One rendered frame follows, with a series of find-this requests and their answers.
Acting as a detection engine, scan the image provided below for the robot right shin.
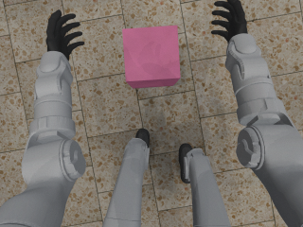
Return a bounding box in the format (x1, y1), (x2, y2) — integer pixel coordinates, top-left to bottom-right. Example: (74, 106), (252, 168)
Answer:
(185, 148), (210, 162)

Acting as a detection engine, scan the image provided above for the right robot hand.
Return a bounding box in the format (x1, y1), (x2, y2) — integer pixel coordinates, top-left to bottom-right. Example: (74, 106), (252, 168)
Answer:
(211, 0), (248, 44)

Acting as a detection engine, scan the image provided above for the left robot forearm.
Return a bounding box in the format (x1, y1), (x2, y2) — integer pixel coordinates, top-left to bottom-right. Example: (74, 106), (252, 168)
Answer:
(21, 51), (76, 183)

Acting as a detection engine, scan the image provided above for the right robot upper arm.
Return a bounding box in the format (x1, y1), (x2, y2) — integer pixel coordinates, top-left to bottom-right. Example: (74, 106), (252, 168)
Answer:
(236, 124), (303, 227)

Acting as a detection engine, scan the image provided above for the right robot forearm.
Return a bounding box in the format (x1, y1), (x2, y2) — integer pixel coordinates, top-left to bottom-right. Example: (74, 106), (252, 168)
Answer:
(224, 33), (303, 141)

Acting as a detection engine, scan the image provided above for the robot left shin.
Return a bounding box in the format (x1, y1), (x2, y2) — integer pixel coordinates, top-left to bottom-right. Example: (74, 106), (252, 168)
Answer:
(123, 138), (147, 154)

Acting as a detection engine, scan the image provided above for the left robot hand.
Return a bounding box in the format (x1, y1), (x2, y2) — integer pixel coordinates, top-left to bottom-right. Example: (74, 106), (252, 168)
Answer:
(45, 9), (85, 60)

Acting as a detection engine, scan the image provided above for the left robot upper arm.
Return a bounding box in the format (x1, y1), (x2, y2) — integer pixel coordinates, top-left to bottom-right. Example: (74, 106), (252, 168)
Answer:
(0, 138), (86, 227)

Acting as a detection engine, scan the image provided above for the carton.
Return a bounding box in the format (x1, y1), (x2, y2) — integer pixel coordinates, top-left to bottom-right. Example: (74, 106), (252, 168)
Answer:
(122, 25), (181, 89)

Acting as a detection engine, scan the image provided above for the robot shin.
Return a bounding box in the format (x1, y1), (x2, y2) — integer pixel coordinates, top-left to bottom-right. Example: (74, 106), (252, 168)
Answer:
(185, 148), (210, 162)
(123, 138), (147, 154)

